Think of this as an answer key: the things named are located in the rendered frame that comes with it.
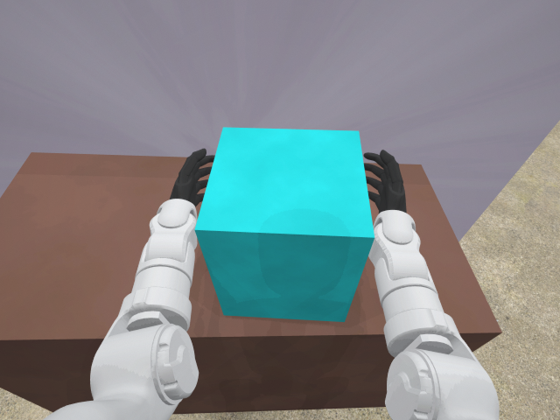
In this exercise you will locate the right robot hand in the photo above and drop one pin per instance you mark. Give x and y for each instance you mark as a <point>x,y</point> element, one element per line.
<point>390,188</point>

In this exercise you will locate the robot right forearm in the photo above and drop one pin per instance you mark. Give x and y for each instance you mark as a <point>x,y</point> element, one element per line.
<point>413,312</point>

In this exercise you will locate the carton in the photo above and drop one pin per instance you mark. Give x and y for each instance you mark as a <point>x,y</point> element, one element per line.
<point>285,224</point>

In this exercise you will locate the robot right upper arm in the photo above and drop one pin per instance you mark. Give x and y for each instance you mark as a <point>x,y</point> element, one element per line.
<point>425,385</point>

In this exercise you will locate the pedestal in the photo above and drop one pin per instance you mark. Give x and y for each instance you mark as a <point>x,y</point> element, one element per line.
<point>72,231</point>

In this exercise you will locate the robot left forearm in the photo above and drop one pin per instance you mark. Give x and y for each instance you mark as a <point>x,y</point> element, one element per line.
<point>164,275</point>

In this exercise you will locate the left robot hand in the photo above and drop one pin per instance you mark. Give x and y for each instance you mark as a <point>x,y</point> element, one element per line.
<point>187,185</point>

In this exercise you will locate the robot left upper arm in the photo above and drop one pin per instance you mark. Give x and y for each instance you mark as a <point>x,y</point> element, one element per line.
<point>138,375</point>

